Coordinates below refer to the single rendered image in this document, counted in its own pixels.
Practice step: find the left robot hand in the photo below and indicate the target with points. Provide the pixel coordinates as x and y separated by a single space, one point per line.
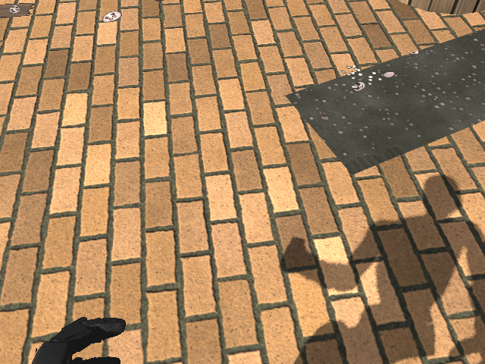
77 336

